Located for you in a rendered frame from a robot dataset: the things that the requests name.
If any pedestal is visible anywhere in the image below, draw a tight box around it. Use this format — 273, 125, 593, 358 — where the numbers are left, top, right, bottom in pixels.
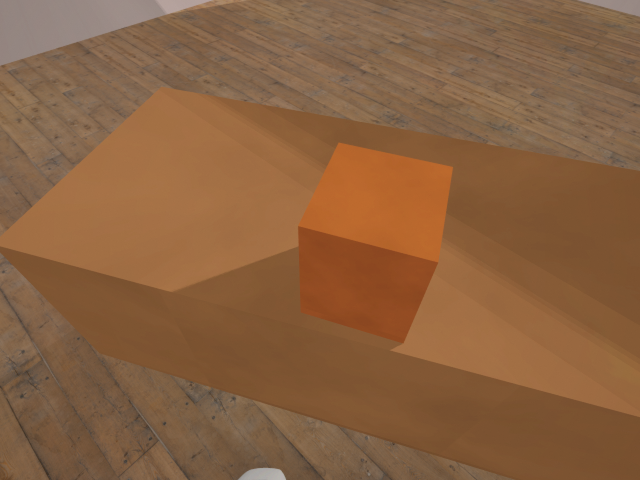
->
0, 87, 640, 480

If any carton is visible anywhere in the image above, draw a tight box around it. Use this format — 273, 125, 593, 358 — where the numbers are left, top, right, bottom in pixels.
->
298, 143, 453, 343

